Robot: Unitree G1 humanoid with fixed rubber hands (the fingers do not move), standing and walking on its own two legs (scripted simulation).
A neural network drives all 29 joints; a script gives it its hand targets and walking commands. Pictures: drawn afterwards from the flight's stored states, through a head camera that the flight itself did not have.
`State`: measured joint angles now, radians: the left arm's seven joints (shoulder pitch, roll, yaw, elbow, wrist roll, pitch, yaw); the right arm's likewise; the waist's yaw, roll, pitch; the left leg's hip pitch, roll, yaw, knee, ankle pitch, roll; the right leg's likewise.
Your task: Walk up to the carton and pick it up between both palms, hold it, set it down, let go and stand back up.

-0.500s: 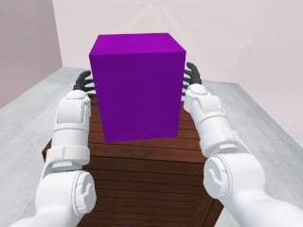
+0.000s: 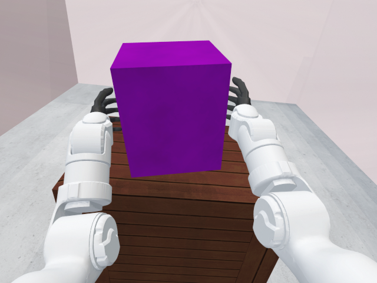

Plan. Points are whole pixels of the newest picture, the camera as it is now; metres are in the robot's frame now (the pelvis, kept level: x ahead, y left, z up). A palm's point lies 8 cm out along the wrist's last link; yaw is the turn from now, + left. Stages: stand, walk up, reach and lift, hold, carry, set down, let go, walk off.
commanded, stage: hold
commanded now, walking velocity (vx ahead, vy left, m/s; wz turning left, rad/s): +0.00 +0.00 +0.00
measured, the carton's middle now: (171, 106) +0.44 +0.05 +0.26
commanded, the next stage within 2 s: set down in 0.44 s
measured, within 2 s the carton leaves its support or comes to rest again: neither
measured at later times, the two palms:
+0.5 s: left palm (99, 121) +0.36 +0.19 +0.25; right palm (241, 112) +0.37 -0.10 +0.28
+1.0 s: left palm (103, 132) +0.38 +0.19 +0.21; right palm (237, 117) +0.39 -0.10 +0.26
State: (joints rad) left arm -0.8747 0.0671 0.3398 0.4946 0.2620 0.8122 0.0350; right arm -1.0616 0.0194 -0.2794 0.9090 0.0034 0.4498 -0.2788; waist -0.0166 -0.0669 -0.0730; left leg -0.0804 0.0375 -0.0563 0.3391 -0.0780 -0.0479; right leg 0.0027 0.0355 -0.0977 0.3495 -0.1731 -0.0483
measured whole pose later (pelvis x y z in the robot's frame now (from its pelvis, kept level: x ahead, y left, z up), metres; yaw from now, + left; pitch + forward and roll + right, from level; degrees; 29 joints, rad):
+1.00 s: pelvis +0.00 +0.00 +0.00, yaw +0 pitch -11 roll -1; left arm -0.87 0.06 0.39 0.60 0.38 0.66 -0.07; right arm -1.03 0.02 -0.34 1.01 0.00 0.16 -0.19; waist -0.02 -0.10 -0.01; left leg -0.06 0.04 -0.06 0.34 -0.08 -0.05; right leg 0.02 0.04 -0.10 0.34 -0.17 -0.05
